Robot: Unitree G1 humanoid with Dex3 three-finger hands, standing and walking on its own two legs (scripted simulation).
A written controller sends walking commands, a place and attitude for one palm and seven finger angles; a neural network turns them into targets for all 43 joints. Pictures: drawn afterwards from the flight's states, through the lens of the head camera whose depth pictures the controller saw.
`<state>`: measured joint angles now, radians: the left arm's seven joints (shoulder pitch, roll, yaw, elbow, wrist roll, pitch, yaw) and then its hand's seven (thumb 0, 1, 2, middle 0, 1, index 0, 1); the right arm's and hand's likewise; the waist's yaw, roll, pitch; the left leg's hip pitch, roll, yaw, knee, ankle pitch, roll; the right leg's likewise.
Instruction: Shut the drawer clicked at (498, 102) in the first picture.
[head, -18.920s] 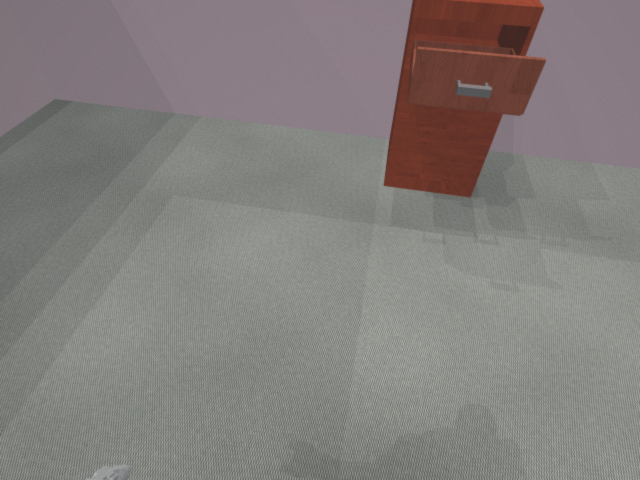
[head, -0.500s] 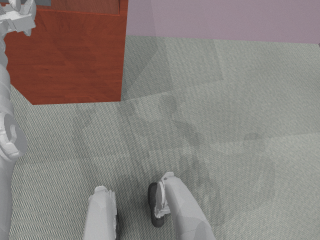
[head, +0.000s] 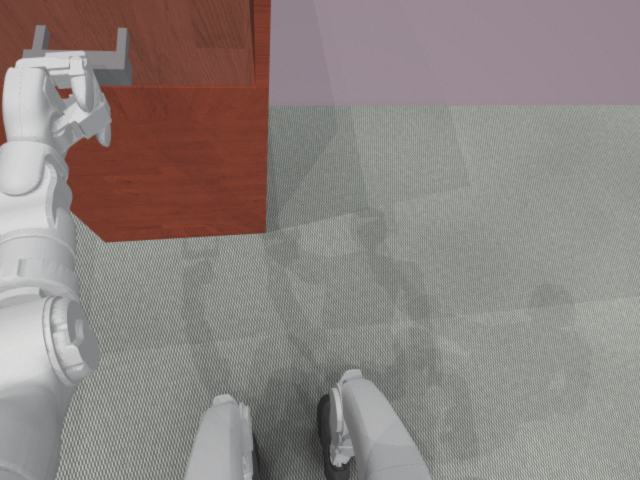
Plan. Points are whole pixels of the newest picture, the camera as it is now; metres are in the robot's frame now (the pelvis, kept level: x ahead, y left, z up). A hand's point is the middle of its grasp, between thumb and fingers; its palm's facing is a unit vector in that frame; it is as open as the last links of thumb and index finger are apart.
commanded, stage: draw the hand back to the body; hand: left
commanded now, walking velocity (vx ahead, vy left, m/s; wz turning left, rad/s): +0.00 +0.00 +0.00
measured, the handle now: (81, 52) +0.62 +0.23 +0.04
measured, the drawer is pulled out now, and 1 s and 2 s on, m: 0.00 0.00 0.00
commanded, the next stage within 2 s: step back with the hand held close in 1.36 s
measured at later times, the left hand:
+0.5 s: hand (6, 187) +0.39 +0.21 +0.14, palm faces -0.02 -1.00 -0.05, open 3.3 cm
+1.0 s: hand out of the picture +0.26 +0.24 +0.24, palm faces +0.37 -0.87 -0.33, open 3.3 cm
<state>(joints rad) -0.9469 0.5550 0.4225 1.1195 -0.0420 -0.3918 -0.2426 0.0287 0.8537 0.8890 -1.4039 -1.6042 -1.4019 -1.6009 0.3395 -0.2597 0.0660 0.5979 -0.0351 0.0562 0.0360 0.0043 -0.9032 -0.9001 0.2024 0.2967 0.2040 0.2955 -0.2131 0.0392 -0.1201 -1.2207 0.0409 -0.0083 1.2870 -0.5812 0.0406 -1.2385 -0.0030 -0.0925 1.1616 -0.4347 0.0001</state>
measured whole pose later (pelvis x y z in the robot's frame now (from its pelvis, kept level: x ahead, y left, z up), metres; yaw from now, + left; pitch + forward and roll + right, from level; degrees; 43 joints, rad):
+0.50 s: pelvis +0.04 +0.01 +0.07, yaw +2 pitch +14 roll -3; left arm -0.19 0.33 0.22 0.41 -0.24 -0.26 -0.28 0.02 0.90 0.90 -1.40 -1.60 -1.40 -1.60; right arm 0.27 -0.28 0.01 0.52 0.05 0.01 -0.01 0.01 -0.90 -0.90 0.20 0.30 0.20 0.30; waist -0.05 0.04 -0.14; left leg -0.64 0.01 0.00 0.90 -0.51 0.04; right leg -0.67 -0.01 -0.08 0.81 -0.39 0.01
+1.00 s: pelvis +0.05 +0.00 +0.12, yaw +3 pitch -2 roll -1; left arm 0.33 0.31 0.19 -0.25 -0.06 -0.04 0.09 0.02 0.90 0.90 -1.40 -1.60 -1.40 -1.60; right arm 0.20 -0.23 0.06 0.57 0.01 -0.06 -0.07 0.01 -0.90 -0.90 0.20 0.30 0.20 0.30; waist 0.05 0.07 -0.02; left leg -0.10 -0.01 0.01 0.47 -0.33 0.03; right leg -0.15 -0.02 -0.07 0.45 -0.25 0.01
